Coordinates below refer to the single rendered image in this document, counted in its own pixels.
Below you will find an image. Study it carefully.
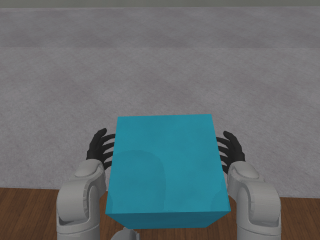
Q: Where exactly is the robot left thigh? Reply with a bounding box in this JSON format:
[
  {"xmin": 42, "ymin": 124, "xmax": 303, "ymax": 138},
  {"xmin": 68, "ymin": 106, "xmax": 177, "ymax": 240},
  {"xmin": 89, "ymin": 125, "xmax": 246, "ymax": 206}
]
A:
[{"xmin": 111, "ymin": 229, "xmax": 141, "ymax": 240}]

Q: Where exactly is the robot right forearm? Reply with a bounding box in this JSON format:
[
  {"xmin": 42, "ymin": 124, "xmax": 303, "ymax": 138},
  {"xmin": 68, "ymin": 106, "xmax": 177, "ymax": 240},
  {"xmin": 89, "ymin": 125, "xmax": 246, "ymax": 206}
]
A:
[{"xmin": 227, "ymin": 161, "xmax": 282, "ymax": 240}]

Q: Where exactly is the carton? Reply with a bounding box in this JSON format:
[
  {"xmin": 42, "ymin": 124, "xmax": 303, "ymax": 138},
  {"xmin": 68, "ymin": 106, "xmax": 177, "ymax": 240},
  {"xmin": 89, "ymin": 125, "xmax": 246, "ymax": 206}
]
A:
[{"xmin": 105, "ymin": 114, "xmax": 231, "ymax": 229}]

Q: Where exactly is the robot left hand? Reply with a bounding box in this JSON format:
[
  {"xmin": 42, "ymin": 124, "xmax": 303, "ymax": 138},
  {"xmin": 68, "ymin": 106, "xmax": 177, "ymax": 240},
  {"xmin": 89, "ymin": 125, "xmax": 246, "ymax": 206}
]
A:
[{"xmin": 86, "ymin": 128, "xmax": 116, "ymax": 170}]

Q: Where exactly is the robot left forearm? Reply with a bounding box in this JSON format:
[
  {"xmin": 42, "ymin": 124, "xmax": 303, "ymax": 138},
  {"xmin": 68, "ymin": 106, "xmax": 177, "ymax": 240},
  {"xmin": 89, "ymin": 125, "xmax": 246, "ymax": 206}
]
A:
[{"xmin": 56, "ymin": 159, "xmax": 107, "ymax": 240}]

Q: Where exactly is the robot right hand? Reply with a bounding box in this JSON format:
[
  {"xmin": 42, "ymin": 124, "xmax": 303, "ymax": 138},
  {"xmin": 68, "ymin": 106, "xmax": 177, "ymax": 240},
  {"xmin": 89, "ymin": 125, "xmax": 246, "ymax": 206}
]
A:
[{"xmin": 216, "ymin": 131, "xmax": 245, "ymax": 175}]

